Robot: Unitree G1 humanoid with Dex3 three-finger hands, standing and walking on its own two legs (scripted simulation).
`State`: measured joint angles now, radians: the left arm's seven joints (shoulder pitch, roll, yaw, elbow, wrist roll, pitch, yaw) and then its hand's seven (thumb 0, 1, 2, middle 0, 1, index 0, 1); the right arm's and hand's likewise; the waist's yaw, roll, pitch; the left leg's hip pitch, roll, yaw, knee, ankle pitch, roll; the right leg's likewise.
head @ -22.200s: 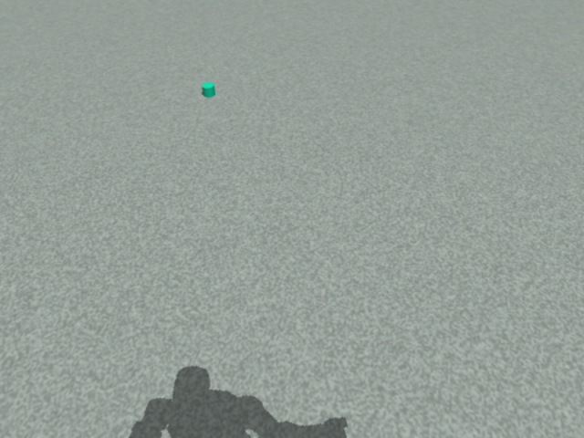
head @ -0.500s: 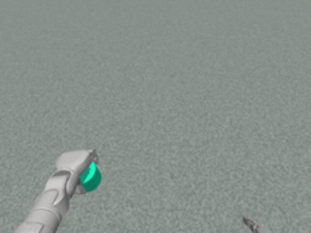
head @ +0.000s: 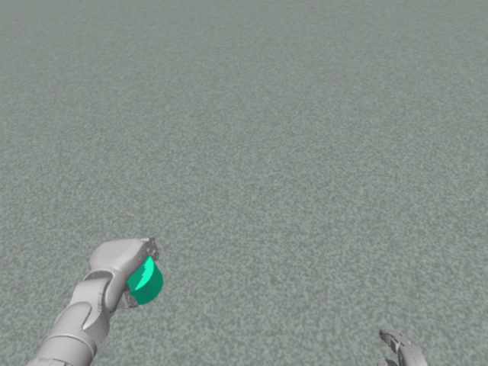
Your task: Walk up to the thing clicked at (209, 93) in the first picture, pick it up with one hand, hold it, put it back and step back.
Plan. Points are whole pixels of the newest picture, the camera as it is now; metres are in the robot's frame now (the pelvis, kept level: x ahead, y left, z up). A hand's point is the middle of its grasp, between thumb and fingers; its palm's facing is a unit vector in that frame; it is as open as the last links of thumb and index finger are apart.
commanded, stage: hold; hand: left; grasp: from above
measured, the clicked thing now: (138, 278) +0.31 +0.22 -0.06
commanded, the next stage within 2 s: crouch in 0.74 s
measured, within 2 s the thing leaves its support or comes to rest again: neither
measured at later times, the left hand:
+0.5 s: hand (123, 287) +0.28 +0.23 -0.03, palm faces -0.45 -0.06 -0.89, open 10.5 cm
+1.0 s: hand (127, 288) +0.28 +0.22 -0.04, palm faces -0.44 -0.05 -0.89, open 10.5 cm
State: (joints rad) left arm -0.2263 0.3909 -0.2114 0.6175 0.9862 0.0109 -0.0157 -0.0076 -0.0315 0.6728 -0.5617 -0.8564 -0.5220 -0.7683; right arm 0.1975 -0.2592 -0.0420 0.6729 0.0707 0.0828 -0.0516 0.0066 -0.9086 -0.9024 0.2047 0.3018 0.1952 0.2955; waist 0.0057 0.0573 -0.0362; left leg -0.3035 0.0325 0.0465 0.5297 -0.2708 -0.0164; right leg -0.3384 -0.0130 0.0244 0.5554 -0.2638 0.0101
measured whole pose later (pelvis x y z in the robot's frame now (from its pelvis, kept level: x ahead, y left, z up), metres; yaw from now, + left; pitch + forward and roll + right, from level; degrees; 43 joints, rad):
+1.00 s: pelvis +0.00 +0.00 +0.00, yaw +0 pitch +2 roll +1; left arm -0.23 0.38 -0.21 0.67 1.01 -0.02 0.02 -0.01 -0.04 0.68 -0.57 -0.86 -0.53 -0.77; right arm 0.19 -0.26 -0.04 0.66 0.07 0.11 -0.05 0.01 -0.91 -0.90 0.20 0.30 0.20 0.30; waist 0.00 0.05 -0.01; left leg -0.27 0.03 0.05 0.48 -0.24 -0.01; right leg -0.30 -0.02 0.02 0.51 -0.24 0.01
